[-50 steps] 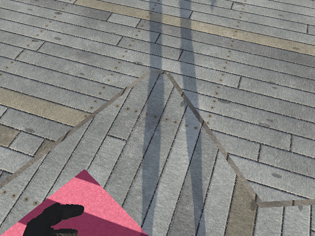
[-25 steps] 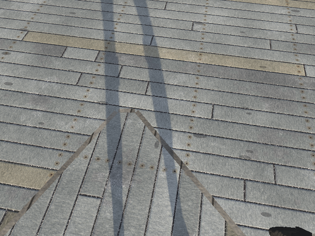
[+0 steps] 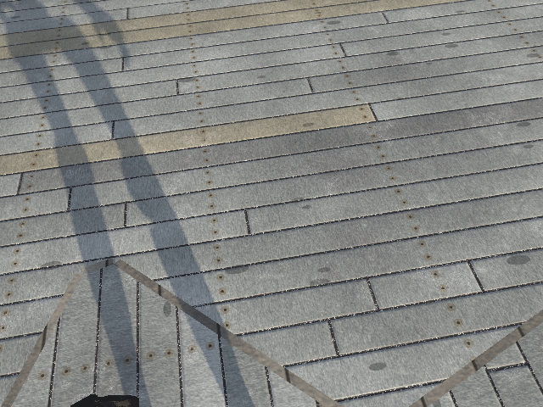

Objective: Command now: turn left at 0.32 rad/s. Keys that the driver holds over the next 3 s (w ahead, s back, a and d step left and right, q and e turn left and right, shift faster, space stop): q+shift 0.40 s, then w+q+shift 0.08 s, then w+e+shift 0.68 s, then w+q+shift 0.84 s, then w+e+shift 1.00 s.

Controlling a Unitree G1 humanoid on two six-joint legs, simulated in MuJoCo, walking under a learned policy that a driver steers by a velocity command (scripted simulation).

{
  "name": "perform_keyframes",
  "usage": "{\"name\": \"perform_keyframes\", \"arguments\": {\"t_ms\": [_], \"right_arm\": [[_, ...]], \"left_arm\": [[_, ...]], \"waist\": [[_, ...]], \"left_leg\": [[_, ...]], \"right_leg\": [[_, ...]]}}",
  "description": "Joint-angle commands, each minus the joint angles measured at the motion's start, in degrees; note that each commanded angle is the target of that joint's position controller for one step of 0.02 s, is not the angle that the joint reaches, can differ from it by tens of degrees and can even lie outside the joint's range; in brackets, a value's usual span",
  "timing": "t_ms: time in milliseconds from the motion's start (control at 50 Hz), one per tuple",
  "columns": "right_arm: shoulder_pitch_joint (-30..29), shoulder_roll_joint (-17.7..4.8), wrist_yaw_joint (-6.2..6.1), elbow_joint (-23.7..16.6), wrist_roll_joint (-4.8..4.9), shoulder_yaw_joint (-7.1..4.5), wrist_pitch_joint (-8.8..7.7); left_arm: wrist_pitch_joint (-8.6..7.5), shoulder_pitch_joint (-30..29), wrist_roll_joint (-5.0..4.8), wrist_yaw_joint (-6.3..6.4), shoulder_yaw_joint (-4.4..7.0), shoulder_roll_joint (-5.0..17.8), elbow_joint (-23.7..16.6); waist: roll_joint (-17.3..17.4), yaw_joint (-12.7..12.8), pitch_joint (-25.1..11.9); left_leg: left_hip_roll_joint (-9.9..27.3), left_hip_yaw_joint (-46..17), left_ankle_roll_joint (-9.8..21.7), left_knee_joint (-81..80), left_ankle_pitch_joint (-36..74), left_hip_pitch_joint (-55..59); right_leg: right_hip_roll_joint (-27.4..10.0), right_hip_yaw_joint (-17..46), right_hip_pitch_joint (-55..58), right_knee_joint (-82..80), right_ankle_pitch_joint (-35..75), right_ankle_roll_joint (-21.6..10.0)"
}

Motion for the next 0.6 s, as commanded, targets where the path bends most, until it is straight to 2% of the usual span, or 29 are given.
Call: {"name": "perform_keyframes", "arguments": {"t_ms": [20,60,120,160,180,200,220,240,260,280,300,320,400,420,440,460,480,500,540,560,600], "right_arm": [[-4.57,-7.51,0.26,-6.41,0.66,-1.53,-0.61],[-3.49,-6.29,0.42,-6.83,0.66,-1.41,-0.43],[-0.95,-4.85,0.97,-7.00,0.84,-1.41,-0.20],[1.99,-4.14,1.42,-6.57,0.94,-1.58,-0.10],[4.14,-4.30,1.46,-6.09,0.79,-1.86,-0.12],[5.64,-7.62,0.91,-6.25,0.31,-3.00,-0.25],[6.36,-16.20,-0.09,-7.67,-0.35,-5.03,-0.71],[8.82,-15.36,0.46,-8.91,-2.53,-4.69,-1.73],[7.23,-14.16,0.64,-9.16,-2.76,-4.45,-2.74],[3.69,-12.83,0.22,-9.76,-1.24,-4.34,-3.07],[1.30,-11.19,-0.33,-10.53,0.23,-3.83,-2.66],[0.08,-9.99,-0.97,-11.19,1.08,-3.37,-2.16],[1.40,-10.50,-2.10,-12.39,0.61,-3.58,-0.89],[2.87,-10.46,-2.27,-12.14,1.12,-3.63,-0.85],[3.98,-10.40,-2.23,-12.19,1.50,-3.57,-1.02],[4.00,-10.93,-2.08,-12.47,1.46,-3.56,-1.30],[3.71,-11.50,-1.95,-12.73,1.21,-3.58,-1.61],[3.00,-11.04,-1.90,-12.69,0.77,-3.19,-1.94],[4.96,-9.16,-1.59,-11.70,0.18,-2.24,-2.88],[6.06,-9.19,-1.22,-11.31,-0.03,-1.99,-3.37],[6.56,-9.72,-0.42,-11.25,-0.38,-1.60,-4.28]], "left_arm": [[0.12,2.12,-0.32,0.59,4.31,12.71,-1.45],[0.37,1.55,-0.87,0.92,4.38,11.90,-0.99],[0.57,-0.47,-1.34,1.32,4.81,11.50,-0.81],[0.89,-2.53,-2.11,1.52,5.16,11.45,-0.71],[1.09,-2.57,-2.63,1.60,5.29,10.93,-0.21],[1.12,-0.53,-2.39,1.51,5.32,9.36,0.39],[0.72,-2.73,-0.10,1.17,4.41,6.09,-2.69],[-0.26,-9.57,-0.18,1.21,4.31,6.73,-4.74],[-0.65,-9.73,-1.24,1.09,4.73,7.82,-4.31],[-0.73,-8.36,-1.52,1.27,5.08,8.40,-3.17],[-0.64,-7.60,-1.14,1.67,5.26,8.59,-2.27],[-0.59,-7.19,-1.00,1.80,5.48,8.86,-2.16],[-1.10,-5.77,-1.69,1.16,5.13,7.35,-1.11],[-1.39,-5.19,-1.81,0.84,5.07,7.50,-0.80],[-1.84,-5.55,-2.20,0.28,5.15,7.82,-0.66],[-2.41,-6.39,-2.60,-0.23,5.39,8.40,-0.88],[-3.11,-7.50,-2.93,-0.64,5.61,9.05,-1.17],[-3.76,-6.92,-3.16,-1.10,5.61,9.38,-0.60],[-5.25,-6.97,-2.56,-1.81,5.00,8.53,0.23],[-5.83,-7.75,-2.58,-2.03,4.71,8.15,0.04],[-6.51,-8.95,-3.25,-2.28,4.26,8.33,-0.70]], "waist": [[-9.83,4.38,-2.73],[-9.03,4.17,-2.57],[-8.66,2.90,-4.22],[-8.66,0.82,-5.35],[-7.88,-0.31,-5.50],[-0.63,0.07,-4.85],[16.92,1.97,-3.71],[13.45,-3.23,-7.62],[7.10,-1.94,-7.20],[3.32,0.16,-5.90],[1.73,0.94,-5.68],[2.52,1.65,-5.79],[3.09,1.68,-7.08],[2.84,1.34,-8.30],[3.80,0.56,-7.76],[6.22,0.18,-5.81],[8.19,-0.15,-3.87],[9.29,-0.13,-3.34],[9.43,-2.17,-3.53],[9.25,-3.18,-2.80],[8.90,-4.30,0.02]], "left_leg": [[0.48,0.57,0.60,-0.29,-3.82,-0.85],[0.94,0.92,1.11,-0.19,-6.02,-2.11],[0.40,2.76,2.17,-3.57,-6.05,0.45],[-1.23,5.07,3.73,-11.95,-0.02,5.68],[-2.37,5.02,5.35,-18.79,6.31,9.72],[1.09,-4.08,8.66,-25.56,18.72,15.37],[15.42,-27.62,17.55,-26.77,44.34,25.01],[18.98,-33.97,25.51,-29.04,46.57,27.05],[16.28,-30.21,23.68,-28.83,41.54,27.99],[12.86,-25.91,20.09,-27.80,38.91,27.74],[11.11,-23.62,17.72,-27.64,37.03,26.74],[9.58,-22.25,16.51,-27.65,37.21,25.43],[6.25,-22.45,15.47,-27.56,34.68,25.66],[5.27,-23.57,15.37,-29.39,21.11,25.86],[4.80,-25.95,15.60,-32.35,2.74,24.94],[4.91,-28.80,15.97,-34.96,-9.15,23.01],[5.16,-30.97,16.25,-36.39,-13.85,21.49],[5.80,-29.48,15.94,-36.34,-13.11,22.00],[6.18,-26.58,15.32,-35.45,-8.94,21.76],[6.59,-26.30,15.53,-35.57,-9.01,20.85],[8.15,-26.76,16.13,-36.63,-11.04,19.68]], "right_leg": [[-19.57,12.17,5.96,-9.27,12.11,-11.44],[-21.17,12.38,8.54,-8.02,17.17,-11.58],[-21.38,9.50,10.53,-5.30,23.94,-10.38],[-20.07,5.60,9.70,-1.98,23.76,-7.74],[-18.29,2.69,7.83,1.57,19.93,-4.90],[-13.72,-2.42,1.18,11.18,9.02,0.26],[-3.47,-7.10,-18.19,28.15,-17.43,6.86],[1.34,2.50,-25.01,38.63,-27.69,7.21],[-0.09,5.90,-26.91,42.13,-24.10,6.34],[-1.09,6.60,-27.87,41.50,-18.58,5.95],[-1.82,6.81,-27.55,39.52,-15.04,6.11],[-1.92,7.06,-25.59,38.48,-12.33,6.40],[0.94,7.04,-23.09,32.02,-6.38,7.65],[0.99,7.13,-22.56,27.73,-4.78,7.67],[0.77,7.43,-21.94,23.63,-3.36,7.56],[0.91,7.51,-21.58,20.04,-2.65,7.53],[1.10,7.66,-21.12,16.87,-2.41,7.49],[0.17,6.79,-20.94,14.44,-0.92,7.44],[-1.64,4.65,-17.28,10.11,2.71,7.21],[-2.27,3.81,-15.85,9.14,3.27,6.82],[-3.45,2.57,-16.08,8.21,2.51,5.18]]}}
